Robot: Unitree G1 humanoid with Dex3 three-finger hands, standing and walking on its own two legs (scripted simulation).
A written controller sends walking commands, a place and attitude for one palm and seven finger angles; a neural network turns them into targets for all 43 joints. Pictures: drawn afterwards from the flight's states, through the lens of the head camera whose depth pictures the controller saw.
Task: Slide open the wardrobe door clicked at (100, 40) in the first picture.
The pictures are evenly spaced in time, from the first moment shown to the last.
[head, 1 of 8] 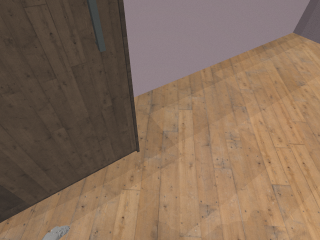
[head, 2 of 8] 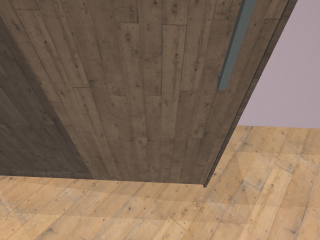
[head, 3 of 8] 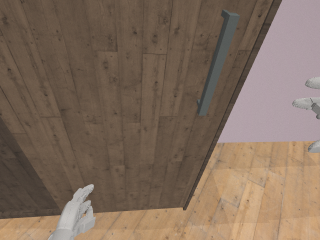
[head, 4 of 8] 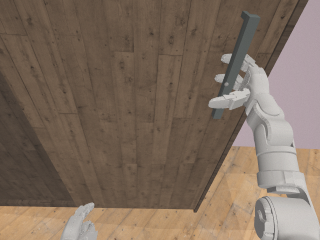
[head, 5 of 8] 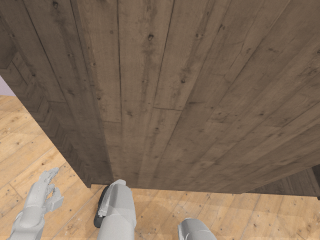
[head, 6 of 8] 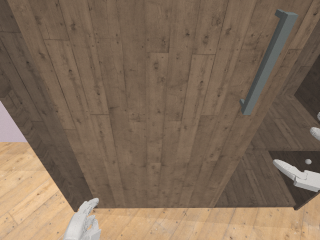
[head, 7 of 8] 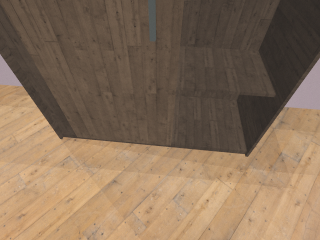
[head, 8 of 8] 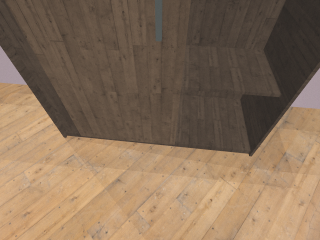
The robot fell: no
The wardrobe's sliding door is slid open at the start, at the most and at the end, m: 0.00 0.55 0.54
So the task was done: yes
